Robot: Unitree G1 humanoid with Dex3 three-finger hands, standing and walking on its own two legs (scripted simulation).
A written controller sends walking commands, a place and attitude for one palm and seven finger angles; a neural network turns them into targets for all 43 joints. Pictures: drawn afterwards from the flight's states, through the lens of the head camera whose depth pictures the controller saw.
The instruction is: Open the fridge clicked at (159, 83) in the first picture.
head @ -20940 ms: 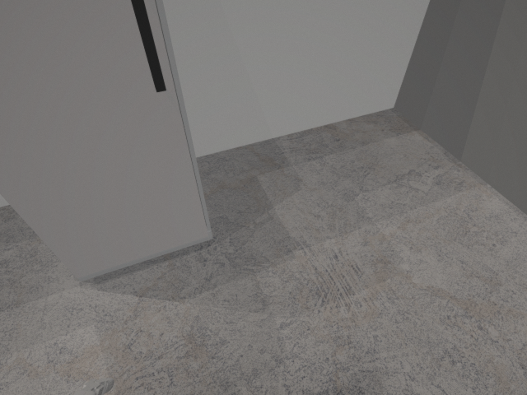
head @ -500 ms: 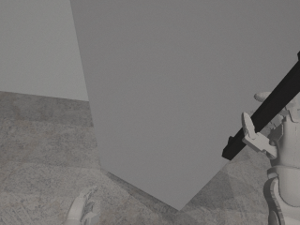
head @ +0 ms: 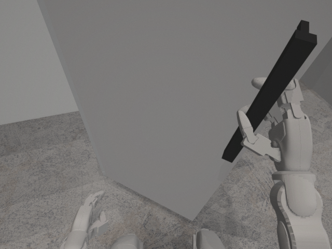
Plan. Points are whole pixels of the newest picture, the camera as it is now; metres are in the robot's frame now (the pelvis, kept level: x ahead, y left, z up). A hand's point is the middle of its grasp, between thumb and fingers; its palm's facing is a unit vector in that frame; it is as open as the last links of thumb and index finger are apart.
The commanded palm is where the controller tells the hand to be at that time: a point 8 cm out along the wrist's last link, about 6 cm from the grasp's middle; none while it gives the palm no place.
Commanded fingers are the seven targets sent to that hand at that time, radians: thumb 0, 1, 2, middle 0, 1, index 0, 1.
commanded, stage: walk backward, drawing the door open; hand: right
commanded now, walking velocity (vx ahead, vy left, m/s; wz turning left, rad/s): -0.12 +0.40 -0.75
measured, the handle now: (256, 107) +0.33 -0.11 +0.23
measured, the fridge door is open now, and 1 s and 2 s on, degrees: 45 86 79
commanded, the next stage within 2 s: stop walking and hold the door back in 0.78 s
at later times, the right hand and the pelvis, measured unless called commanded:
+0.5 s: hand (170, 217) +0.14 +0.03 +0.22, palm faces +0.35 +0.91 -0.21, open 8.0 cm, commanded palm +0.09 -0.01 +0.21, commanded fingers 0.00 -0.90 -0.90 0.45 1.40 0.45 1.40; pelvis -0.07 +0.21 +0.01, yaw -25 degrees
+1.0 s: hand out of the picture +0.05 +0.19 +0.21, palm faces +0.65 +0.74 -0.18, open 7.9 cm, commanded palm +0.02 +0.12 +0.20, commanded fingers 0.00 -0.90 -0.90 0.45 1.40 0.45 1.40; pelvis -0.07 +0.43 +0.02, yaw -46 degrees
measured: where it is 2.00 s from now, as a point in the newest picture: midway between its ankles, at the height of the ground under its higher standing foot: outside the picture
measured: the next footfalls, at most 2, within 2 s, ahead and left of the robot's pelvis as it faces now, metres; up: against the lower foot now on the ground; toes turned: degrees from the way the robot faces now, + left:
right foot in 0.16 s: +0.02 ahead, -0.10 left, +0.00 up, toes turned -15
left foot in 0.34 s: +0.08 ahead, +0.26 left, +0.00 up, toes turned -14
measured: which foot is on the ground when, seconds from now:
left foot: down 0.00-0.14, up 0.16-0.32, down 0.34-0.58, up 0.60-0.78, down 0.80-1.00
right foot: up 0.00-0.14, down 0.16-0.34, up 0.36-0.56, down 0.58-0.78, up 0.80-1.00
